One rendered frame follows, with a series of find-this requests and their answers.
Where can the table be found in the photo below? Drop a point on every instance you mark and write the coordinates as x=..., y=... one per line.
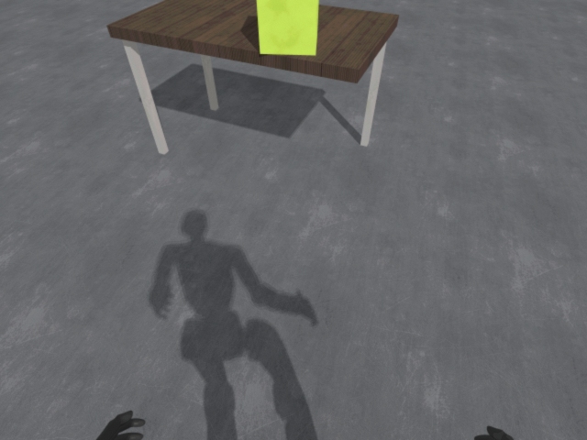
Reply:
x=348, y=41

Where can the left robot hand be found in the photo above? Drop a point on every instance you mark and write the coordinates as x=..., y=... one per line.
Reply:
x=121, y=423

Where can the carton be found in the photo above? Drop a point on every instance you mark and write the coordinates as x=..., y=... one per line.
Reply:
x=288, y=27

